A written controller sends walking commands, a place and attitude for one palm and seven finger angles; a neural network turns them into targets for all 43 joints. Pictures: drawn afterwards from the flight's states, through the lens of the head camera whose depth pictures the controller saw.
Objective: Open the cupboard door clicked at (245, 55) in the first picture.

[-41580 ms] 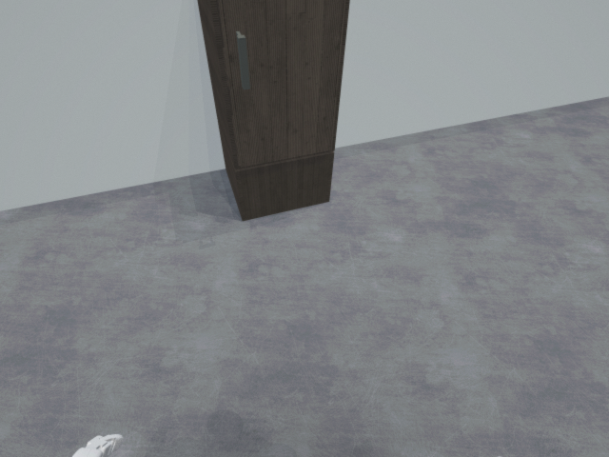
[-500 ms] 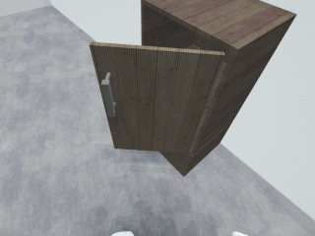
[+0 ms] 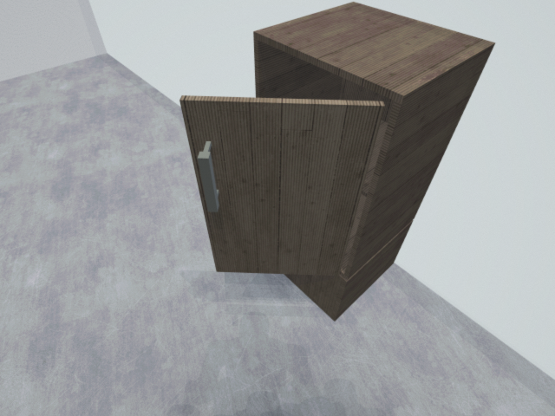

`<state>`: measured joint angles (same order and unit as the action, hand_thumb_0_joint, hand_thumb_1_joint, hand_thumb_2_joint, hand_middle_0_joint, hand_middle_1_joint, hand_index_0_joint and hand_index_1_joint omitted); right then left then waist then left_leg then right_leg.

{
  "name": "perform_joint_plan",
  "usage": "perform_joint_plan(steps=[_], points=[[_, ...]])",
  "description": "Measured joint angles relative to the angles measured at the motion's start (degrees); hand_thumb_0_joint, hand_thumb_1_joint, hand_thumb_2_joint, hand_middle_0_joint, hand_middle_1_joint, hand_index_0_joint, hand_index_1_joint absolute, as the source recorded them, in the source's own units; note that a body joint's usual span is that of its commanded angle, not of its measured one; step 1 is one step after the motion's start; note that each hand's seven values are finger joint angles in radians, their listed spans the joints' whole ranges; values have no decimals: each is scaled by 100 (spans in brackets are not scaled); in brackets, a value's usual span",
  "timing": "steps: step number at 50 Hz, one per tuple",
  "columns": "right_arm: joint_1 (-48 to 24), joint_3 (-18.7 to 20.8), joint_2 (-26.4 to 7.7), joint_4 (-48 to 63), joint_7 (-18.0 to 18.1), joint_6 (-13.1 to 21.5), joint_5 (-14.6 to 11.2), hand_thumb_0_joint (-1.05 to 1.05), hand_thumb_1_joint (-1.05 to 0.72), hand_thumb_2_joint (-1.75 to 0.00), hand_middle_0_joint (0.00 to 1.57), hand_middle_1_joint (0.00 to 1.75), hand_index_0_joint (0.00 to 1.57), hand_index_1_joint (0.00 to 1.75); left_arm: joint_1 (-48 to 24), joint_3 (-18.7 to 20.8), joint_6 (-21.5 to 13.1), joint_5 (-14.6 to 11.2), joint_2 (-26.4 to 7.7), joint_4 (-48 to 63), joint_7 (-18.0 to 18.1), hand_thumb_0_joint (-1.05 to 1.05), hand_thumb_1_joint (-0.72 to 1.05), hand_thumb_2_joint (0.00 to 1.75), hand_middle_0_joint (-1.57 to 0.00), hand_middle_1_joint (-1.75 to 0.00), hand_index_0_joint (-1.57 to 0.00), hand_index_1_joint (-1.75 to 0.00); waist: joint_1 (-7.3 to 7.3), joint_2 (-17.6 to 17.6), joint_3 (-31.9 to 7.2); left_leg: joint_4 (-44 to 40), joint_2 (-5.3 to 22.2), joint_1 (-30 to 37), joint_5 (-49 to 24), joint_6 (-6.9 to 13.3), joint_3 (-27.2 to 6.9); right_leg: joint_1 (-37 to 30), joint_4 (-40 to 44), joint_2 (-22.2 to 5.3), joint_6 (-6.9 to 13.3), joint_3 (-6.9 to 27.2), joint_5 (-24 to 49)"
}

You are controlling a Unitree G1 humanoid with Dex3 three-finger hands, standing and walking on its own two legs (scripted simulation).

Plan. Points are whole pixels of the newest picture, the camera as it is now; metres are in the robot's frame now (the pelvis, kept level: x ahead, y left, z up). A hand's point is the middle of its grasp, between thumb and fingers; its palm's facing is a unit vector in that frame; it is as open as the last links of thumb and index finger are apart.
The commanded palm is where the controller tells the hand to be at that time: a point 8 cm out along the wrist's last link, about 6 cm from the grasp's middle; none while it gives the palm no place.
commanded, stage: come to a stop and stand still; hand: left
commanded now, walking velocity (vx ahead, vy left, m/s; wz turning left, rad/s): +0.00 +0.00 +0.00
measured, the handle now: (210, 177) +0.59 +0.18 -0.01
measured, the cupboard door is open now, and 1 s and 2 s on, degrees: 46 46 46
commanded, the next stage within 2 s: look again from close up in 1.08 s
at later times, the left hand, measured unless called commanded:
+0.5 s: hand out of the picture -0.03 +0.17 -0.18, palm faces +0.07 -0.99 -0.15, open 7.4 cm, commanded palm none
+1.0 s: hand out of the picture -0.11 +0.21 -0.17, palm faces +0.00 -0.99 -0.16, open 7.4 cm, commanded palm none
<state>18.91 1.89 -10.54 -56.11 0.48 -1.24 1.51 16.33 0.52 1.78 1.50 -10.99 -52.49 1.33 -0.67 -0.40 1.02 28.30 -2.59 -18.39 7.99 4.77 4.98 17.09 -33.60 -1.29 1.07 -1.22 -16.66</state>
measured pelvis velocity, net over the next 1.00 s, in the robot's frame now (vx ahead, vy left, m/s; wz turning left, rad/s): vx -0.10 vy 0.04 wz -0.02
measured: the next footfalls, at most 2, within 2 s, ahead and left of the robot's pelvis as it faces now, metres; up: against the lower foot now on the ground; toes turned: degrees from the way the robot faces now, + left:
right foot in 0.62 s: -0.09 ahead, -0.08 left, +0.00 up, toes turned -3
left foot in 0.86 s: -0.05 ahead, +0.14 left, +0.00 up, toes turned +2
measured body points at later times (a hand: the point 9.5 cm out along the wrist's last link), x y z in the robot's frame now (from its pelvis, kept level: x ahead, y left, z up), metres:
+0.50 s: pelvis -0.05 +0.01 -0.01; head -0.08 +0.02 +0.44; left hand -0.03 +0.23 -0.17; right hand -0.08 -0.21 -0.16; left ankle +0.08 +0.07 -0.73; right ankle -0.03 -0.12 -0.68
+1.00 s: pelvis -0.10 +0.04 +0.01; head -0.09 +0.05 +0.46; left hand -0.11 +0.26 -0.15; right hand -0.14 -0.18 -0.14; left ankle -0.09 +0.13 -0.73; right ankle -0.12 -0.07 -0.69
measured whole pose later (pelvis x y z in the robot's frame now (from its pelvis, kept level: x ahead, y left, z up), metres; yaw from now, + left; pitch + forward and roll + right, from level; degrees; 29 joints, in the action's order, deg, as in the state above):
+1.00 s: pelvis -0.10 +0.04 +0.01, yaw -1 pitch -1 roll +1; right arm 21.7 1.3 -7.4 -62.1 1.9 1.2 1.8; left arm 19.8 1.5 1.8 1.9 -9.3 -61.1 0.3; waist -0.5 2.4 1.2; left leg 24.9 -1.2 -11.5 12.9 2.4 4.3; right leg 20.5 -49.4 -1.5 1.7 -1.5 -24.1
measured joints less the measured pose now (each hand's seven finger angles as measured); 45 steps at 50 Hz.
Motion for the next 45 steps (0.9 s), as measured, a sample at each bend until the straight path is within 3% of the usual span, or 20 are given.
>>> perform_joint_plan(steps=[10, 17, 21, 23, 26, 27, 29, 31, 32, 35, 37, 39, 42, 45], points=[[-102, 34, 121, -268, 11, 0, -29, 1, -90, -90, 20, 30, 20, 29, 534, -28, -59, -7, 196, -554, 4, 1, 90, 90, -20, -30, -20, -30, 13, 16, -35, -251, 33, 4, 141, -191, -98, -78, 456, 74, -9, -30, 353], [-21, 78, 252, -381, 36, -9, -41, 1, -90, -90, 20, 30, 20, 29, 508, 30, 80, -25, 281, -822, 38, 1, 90, 90, -20, -30, -21, -30, -51, 25, 14, 673, 139, -364, 762, -352, -229, -13, 171, 127, -5, -209, 492], [219, 90, 353, -440, 44, -22, 4, 1, -91, -90, 20, 30, 20, 29, 279, 98, 146, -19, 271, -797, 44, 1, 90, 90, -20, -30, -21, -30, -75, 96, -44, 833, 132, -488, 621, -145, -223, 222, -308, 136, -32, -185, -115], [282, 80, 380, -479, 58, -51, 23, 1, -91, -90, 20, 30, 20, 29, 147, 147, 150, -12, 285, -701, 37, 1, 90, 90, -20, -30, -21, -30, -79, 37, -77, 650, 155, -538, 257, 5, -210, 532, -1132, 220, -26, -106, -542], [245, 50, 389, -580, 53, -172, 35, 1, -91, -90, 20, 30, 20, 29, 126, 217, 97, 19, 318, -507, 28, 1, 91, 90, -20, -30, -20, -30, -9, -72, -207, 92, 153, -523, -402, 10, -184, 670, -2520, 308, -13, -119, -765], [211, 45, 382, -597, 57, -193, 48, 1, -90, -90, 20, 30, 20, 29, 183, 226, 71, 22, 328, -464, 28, 1, 91, 90, -20, -30, -20, -30, 17, -107, -277, -107, 140, -503, -522, -5, -182, 491, -2496, 320, -7, -188, -859], [109, 60, 367, -567, 75, -208, 78, 1, -90, -90, 20, 30, 20, 29, 381, 224, 38, -6, 333, -416, 27, 0, 91, 90, -20, -30, -20, -30, 44, -135, -416, -483, 91, -457, -621, -67, -157, -145, -1537, 330, 68, -346, -1229], [-15, 86, 341, -491, 158, -247, 109, 2, -92, -90, 20, 30, 20, 30, 640, 205, 13, -28, 272, -387, 38, 0, 91, 90, -20, -30, -20, -30, 69, 54, -503, -593, -80, -569, -382, -299, -10, -859, 116, 260, 263, -233, -1434], [-96, 136, 274, -458, 169, -261, 66, 3, -94, -90, 20, 30, 20, 30, 689, 194, 20, -11, 281, -461, 70, 0, 91, 90, -20, -30, -20, -30, 102, 67, -460, -306, -103, -761, 43, -475, 9, -863, 446, 238, 347, -164, -991], [-171, 258, 61, -331, 97, -253, 10, 3, -95, -90, 20, 30, 20, 30, 768, 138, 171, 9, 322, -766, 108, 0, 91, 90, -20, -30, -20, -30, -3, -99, -231, 1652, -62, -1169, 664, -656, -357, -866, 505, 299, 279, -263, -241], [-88, 266, -26, -323, 46, -173, -14, 3, -94, -90, 20, 30, 20, 30, 839, 115, 113, -14, 293, -915, 118, 0, 91, 90, -20, -30, -20, -30, -47, -111, -219, 2226, 73, -1039, 659, -629, -416, -947, 681, 320, 174, -274, -111], [24, 252, -62, -345, 31, -103, -32, 2, -94, -90, 20, 30, 20, 29, 871, 105, 10, -7, 257, -955, 108, 1, 90, 90, -20, -30, -20, -30, -33, -72, -208, 2010, 239, -636, 798, -593, -395, -986, 794, 313, 110, -256, -42], [183, 192, -47, -424, 47, 5, -31, 2, -93, -90, 20, 30, 19, 29, 832, 100, -91, 29, 202, -919, 45, 1, 90, 90, -20, -30, -20, -30, 50, 44, -172, 735, 378, 228, 1051, -493, -320, -863, 602, 227, 50, -219, -121], [224, 90, 77, -542, 91, 138, -1, 1, -92, -90, 20, 30, 19, 29, 673, 117, -85, 17, 156, -901, -24, 1, 90, 90, -20, -30, -20, -30, 113, 285, -36, 218, 195, 496, 745, -329, -200, -534, -81, 24, 41, -100, -578]])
